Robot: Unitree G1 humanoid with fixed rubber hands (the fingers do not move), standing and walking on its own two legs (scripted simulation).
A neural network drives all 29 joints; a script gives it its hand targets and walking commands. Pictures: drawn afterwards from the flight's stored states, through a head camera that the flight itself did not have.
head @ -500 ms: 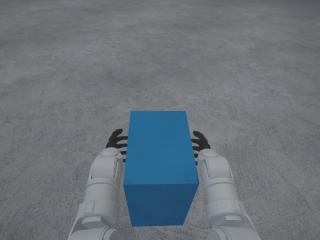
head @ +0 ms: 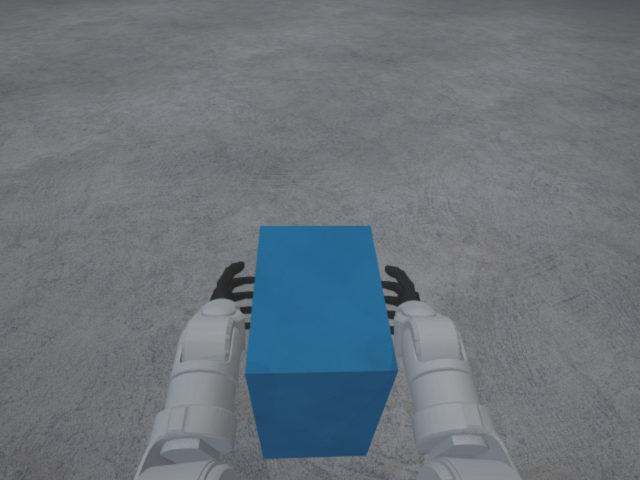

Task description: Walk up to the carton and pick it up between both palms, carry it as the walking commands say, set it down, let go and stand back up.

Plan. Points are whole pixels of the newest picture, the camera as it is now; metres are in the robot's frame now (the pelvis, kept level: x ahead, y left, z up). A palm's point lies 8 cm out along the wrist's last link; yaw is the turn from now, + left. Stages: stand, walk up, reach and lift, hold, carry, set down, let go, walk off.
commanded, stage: carry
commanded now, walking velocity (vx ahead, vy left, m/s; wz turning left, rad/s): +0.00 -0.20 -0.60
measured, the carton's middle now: (315, 345) +0.30 +0.01 -0.01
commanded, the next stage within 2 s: none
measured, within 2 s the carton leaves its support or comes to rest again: neither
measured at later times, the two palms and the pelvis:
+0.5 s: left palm (322, 329) +0.28 +0.00 +0.06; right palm (521, 360) +0.24 -0.24 +0.06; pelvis -0.04 -0.07 -0.02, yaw -7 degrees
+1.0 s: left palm (373, 370) +0.21 -0.05 +0.09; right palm (606, 422) +0.16 -0.29 +0.08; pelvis -0.10 -0.12 -0.01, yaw -9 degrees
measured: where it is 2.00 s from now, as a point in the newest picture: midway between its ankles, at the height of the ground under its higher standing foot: outside the picture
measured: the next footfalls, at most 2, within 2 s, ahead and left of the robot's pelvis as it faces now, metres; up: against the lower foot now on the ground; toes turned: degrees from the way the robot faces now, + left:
left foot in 0.50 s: -0.02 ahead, +0.00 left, +0.00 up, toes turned -2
right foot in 0.74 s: -0.03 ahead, -0.22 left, +0.00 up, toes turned -14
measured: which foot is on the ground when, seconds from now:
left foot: down 0.00-0.18, up 0.20-0.48, down 0.50-1.00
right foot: down 0.00-0.54, up 0.56-0.72, down 0.74-1.00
